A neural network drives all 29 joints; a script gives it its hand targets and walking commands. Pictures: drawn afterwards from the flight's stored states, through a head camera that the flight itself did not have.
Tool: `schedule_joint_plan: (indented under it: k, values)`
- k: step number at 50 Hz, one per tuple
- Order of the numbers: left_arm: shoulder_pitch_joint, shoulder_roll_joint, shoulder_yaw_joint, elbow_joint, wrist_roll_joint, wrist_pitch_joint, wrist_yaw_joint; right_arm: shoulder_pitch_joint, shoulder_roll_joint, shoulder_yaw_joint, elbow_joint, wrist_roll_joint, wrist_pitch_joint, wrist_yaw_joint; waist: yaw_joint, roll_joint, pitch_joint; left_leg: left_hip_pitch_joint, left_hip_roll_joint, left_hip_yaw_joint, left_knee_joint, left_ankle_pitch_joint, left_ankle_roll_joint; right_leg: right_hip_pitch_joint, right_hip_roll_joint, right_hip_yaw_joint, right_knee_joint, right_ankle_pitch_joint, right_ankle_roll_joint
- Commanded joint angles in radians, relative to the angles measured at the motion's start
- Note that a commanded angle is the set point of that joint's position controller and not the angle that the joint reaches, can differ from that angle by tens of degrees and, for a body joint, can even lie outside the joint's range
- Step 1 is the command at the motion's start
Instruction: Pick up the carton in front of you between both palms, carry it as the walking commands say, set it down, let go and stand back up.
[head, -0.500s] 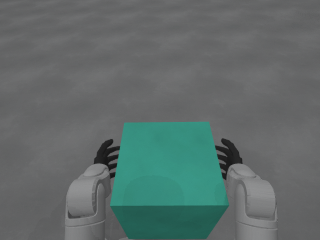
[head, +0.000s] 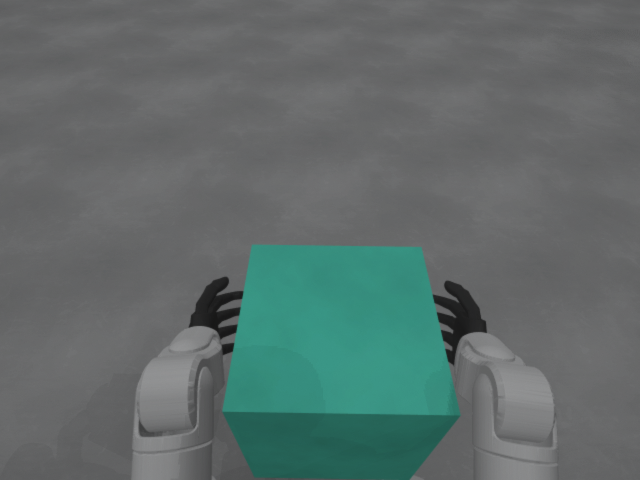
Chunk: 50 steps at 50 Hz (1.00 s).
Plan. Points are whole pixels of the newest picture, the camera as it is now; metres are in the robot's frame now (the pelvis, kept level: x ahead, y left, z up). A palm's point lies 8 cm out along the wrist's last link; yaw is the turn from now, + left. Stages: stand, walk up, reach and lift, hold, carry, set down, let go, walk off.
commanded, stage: carry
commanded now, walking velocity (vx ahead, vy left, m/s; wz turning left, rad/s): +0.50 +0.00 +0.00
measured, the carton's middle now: (334, 367) +0.26 +0.00 -0.01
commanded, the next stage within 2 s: none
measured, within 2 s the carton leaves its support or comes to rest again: neither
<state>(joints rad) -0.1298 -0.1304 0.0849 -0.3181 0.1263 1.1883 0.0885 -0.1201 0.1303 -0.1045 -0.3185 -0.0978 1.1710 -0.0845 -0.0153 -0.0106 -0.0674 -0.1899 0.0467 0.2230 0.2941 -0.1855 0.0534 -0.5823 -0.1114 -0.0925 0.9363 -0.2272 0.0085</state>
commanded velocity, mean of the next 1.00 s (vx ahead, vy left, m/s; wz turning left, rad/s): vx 0.37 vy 0.00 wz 0.00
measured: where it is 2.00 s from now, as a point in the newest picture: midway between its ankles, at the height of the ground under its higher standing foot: (314, 324)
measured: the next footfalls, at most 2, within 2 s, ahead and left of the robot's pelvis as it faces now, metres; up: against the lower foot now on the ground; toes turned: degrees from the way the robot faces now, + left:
right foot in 0.24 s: +0.37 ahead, -0.13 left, +0.00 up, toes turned -10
left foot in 0.74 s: +0.70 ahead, +0.10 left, +0.00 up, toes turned +12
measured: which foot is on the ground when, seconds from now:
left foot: down 0.00-0.26, up 0.28-0.72, down 0.74-1.00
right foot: up 0.00-0.22, down 0.24-0.78, up 0.80-1.00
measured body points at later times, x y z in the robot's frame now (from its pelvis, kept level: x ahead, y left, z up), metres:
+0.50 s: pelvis +0.34 -0.05 +0.00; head +0.36 -0.07 +0.45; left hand +0.61 +0.12 +0.07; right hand +0.63 -0.19 +0.06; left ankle +0.36 +0.11 -0.68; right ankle +0.33 -0.12 -0.75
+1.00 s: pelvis +0.66 +0.02 +0.00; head +0.70 +0.04 +0.45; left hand +0.94 +0.17 +0.04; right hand +0.94 -0.13 +0.06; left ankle +0.66 +0.09 -0.75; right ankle +0.69 -0.13 -0.70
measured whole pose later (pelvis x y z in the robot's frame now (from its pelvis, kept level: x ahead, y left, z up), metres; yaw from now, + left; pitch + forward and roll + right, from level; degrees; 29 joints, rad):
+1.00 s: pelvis +0.66 +0.02 +0.00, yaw +0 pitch +4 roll -2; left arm -0.15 -0.13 0.09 -0.34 0.12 1.17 0.09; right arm -0.13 0.13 -0.11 -0.35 -0.10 1.15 -0.08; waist 0.00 -0.02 0.00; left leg -0.24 0.05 0.21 0.32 -0.15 0.06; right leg -0.52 -0.07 -0.09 0.80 -0.29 0.02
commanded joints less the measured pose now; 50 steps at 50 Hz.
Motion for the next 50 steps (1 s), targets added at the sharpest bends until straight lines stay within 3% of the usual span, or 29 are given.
schedule_joint_plan:
  k: [1,5,9,11,12,13,14,15,17,18,20,22,26,29,33,35,37,38,39,40,41,42,43,44,45,50]
  values:
    - [-0.441,-0.965,-0.743,-0.105,-0.405,-0.028,-0.237,-0.433,0.942,0.714,-0.091,0.409,-0.005,0.277,0.005,0.149,-0.233,0.287,0.224,-0.167,-0.139,0.2,0.066,-0.091,-0.006,-0.028,-0.159,0.093,0.013]
    - [-0.441,-0.903,-0.738,-0.142,-0.415,-0.004,-0.234,-0.418,0.875,0.704,-0.122,0.395,0.014,0.265,0.001,0.15,-0.159,0.292,0.205,-0.102,-0.131,0.296,0.06,-0.05,0.02,-0.073,-0.343,0.192,-0.004]
    - [-0.451,-0.845,-0.718,-0.138,-0.424,0.034,-0.243,-0.411,0.824,0.691,-0.112,0.373,0.044,0.253,-0.002,0.171,-0.115,0.317,0.204,-0.056,-0.055,0.451,0.025,0.072,0.047,-0.119,-0.454,0.223,-0.039]
    - [-0.432,-0.829,-0.696,-0.107,-0.424,0.046,-0.247,-0.433,0.809,0.69,-0.111,0.369,0.059,0.249,0.023,0.147,-0.174,0.253,0.161,0.018,0.163,0.571,-0.016,0.327,0.12,-0.194,-0.506,0.146,-0.041]
    - [-0.437,-0.822,-0.684,-0.097,-0.421,0.049,-0.25,-0.444,0.798,0.69,-0.106,0.368,0.066,0.247,0.038,0.085,-0.241,0.126,0.125,0.02,0.353,0.464,-0.04,0.535,0.088,-0.152,-0.498,0.075,-0.036]
    - [-0.445,-0.807,-0.669,-0.078,-0.414,0.051,-0.254,-0.47,0.803,0.701,-0.116,0.376,0.076,0.245,0.044,-0.13,-0.338,-0.149,0.049,-0.008,0.66,0.216,-0.085,0.773,-0.185,0.272,-0.561,-0.092,-0.136]
    - [-0.429,-0.826,-0.666,-0.043,-0.418,0.045,-0.257,-0.477,0.805,0.702,-0.117,0.38,0.081,0.245,0.046,-0.342,-0.375,-0.378,-0.075,-0.081,0.887,-0.251,-0.101,0.893,-0.319,0.614,-0.732,-0.055,-0.239]
    - [-0.438,-0.855,-0.667,-0.06,-0.428,0.04,-0.261,-0.499,0.834,0.717,-0.105,0.38,0.073,0.247,0.04,-0.26,-0.346,-0.454,-0.021,-0.197,1.012,-0.288,-0.066,0.865,-0.326,0.54,-0.724,0.113,-0.24]
    - [-0.482,-0.928,-0.68,-0.078,-0.433,0.022,-0.265,-0.525,0.909,0.727,-0.096,0.394,0.052,0.253,0.032,-0.071,-0.327,-0.452,0.07,-0.235,0.98,-0.177,-0.027,0.737,-0.266,0.333,-0.675,0.302,-0.18]
    - [-0.501,-0.952,-0.687,-0.087,-0.436,0.014,-0.266,-0.527,0.938,0.735,-0.094,0.4,0.041,0.253,0.028,-0.043,-0.32,-0.424,0.095,-0.239,0.903,-0.127,-0.029,0.682,-0.24,0.264,-0.695,0.286,-0.147]
    - [-0.495,-0.97,-0.695,-0.103,-0.446,0.0,-0.27,-0.504,0.969,0.743,-0.092,0.393,0.022,0.247,0.03,-0.088,-0.329,-0.391,0.084,-0.199,0.821,-0.064,-0.041,0.647,-0.208,0.171,-0.731,0.223,-0.119]
    - [-0.473,-0.959,-0.698,-0.113,-0.45,-0.006,-0.276,-0.469,0.975,0.747,-0.093,0.378,0.007,0.236,0.03,-0.108,-0.307,-0.415,0.077,-0.17,0.717,-0.034,-0.059,0.647,-0.19,0.116,-0.766,0.183,-0.126]
    - [-0.453,-0.909,-0.698,-0.146,-0.452,-0.003,-0.28,-0.454,0.941,0.749,-0.131,0.368,0.007,0.221,0.028,-0.118,-0.233,-0.478,0.072,-0.112,0.498,0.062,-0.083,0.682,-0.162,0.041,-0.789,0.234,-0.139]
    - [-0.419,-0.863,-0.679,-0.134,-0.433,0.014,-0.274,-0.436,0.899,0.743,-0.133,0.37,0.027,0.218,0.034,-0.126,-0.177,-0.458,0.055,-0.075,0.349,0.127,-0.081,0.692,-0.141,-0.009,-0.787,0.308,-0.133]
    - [-0.408,-0.834,-0.667,-0.104,-0.411,0.034,-0.266,-0.436,0.862,0.733,-0.111,0.374,0.053,0.231,0.034,-0.146,-0.098,-0.397,0.027,-0.035,0.216,0.185,-0.051,0.711,-0.134,-0.052,-0.764,0.42,-0.1]
    - [-0.418,-0.83,-0.668,-0.096,-0.407,0.04,-0.262,-0.446,0.855,0.721,-0.1,0.377,0.061,0.238,0.03,-0.154,-0.099,-0.29,0.009,-0.009,0.179,0.163,-0.033,0.715,-0.135,-0.079,-0.688,0.541,-0.079]
    - [-0.441,-0.831,-0.676,-0.095,-0.408,0.044,-0.261,-0.43,0.855,0.703,-0.068,0.374,0.062,0.246,0.003,-0.095,-0.191,0.028,-0.057,0.051,0.129,0.085,-0.029,0.614,-0.075,-0.153,-0.409,0.6,-0.041]
    - [-0.452,-0.825,-0.679,-0.094,-0.406,0.046,-0.261,-0.42,0.853,0.695,-0.061,0.371,0.062,0.251,-0.018,0.001,-0.27,0.236,0.063,-0.111,0.11,-0.029,-0.02,0.456,-0.049,-0.142,-0.181,0.38,-0.015]
    - [-0.479,-0.841,-0.697,-0.112,-0.418,0.053,-0.26,-0.427,0.849,0.683,-0.027,0.358,0.05,0.255,-0.012,0.292,-0.377,0.477,0.349,-0.603,0.028,-0.1,0.144,0.136,0.071,-0.102,0.147,0.111,0.032]
    - [-0.487,-0.847,-0.706,-0.108,-0.419,0.045,-0.263,-0.413,0.888,0.687,-0.017,0.374,0.043,0.259,-0.002,0.315,-0.346,0.466,0.39,-0.697,-0.057,0.202,0.174,0.002,0.129,0.016,0.292,-0.249,0.022]
    - [-0.498,-0.889,-0.715,-0.093,-0.426,0.031,-0.265,-0.437,0.914,0.691,-0.045,0.387,0.033,0.261,-0.002,0.242,-0.339,0.432,0.37,-0.557,0.0,0.478,0.165,-0.024,0.074,0.075,0.362,-0.256,-0.002]
    - [-0.504,-0.921,-0.724,-0.095,-0.427,0.017,-0.267,-0.449,0.947,0.696,-0.051,0.385,0.024,0.264,0.002,0.138,-0.356,0.397,0.343,-0.442,0.04,0.662,0.133,-0.017,0.033,0.092,0.325,-0.228,-0.013]
    - [-0.508,-0.951,-0.732,-0.098,-0.43,0.004,-0.266,-0.464,0.973,0.702,-0.065,0.39,0.014,0.266,0.004,0.077,-0.338,0.337,0.313,-0.35,0.032,0.693,0.096,-0.001,0.002,0.094,0.24,-0.182,-0.015]
    - [-0.504,-0.977,-0.735,-0.101,-0.432,-0.006,-0.264,-0.469,0.99,0.709,-0.074,0.397,0.005,0.267,0.009,0.095,-0.343,0.298,0.284,-0.275,0.008,0.666,0.059,0.038,-0.012,0.083,0.147,-0.14,-0.012]
    - [-0.495,-0.99,-0.744,-0.105,-0.432,-0.016,-0.26,-0.461,0.995,0.708,-0.08,0.399,-0.003,0.269,0.011,0.12,-0.349,0.281,0.263,-0.228,0.0,0.664,0.051,0.069,0.006,0.053,0.077,-0.119,-0.004]
    - [-0.409,-0.986,-0.757,-0.125,-0.41,-0.043,-0.238,-0.384,0.968,0.707,-0.099,0.389,-0.021,0.279,0.016,0.181,-0.33,0.246,0.214,-0.07,0.01,0.779,0.051,0.143,0.068,-0.034,-0.265,0.006,0.019]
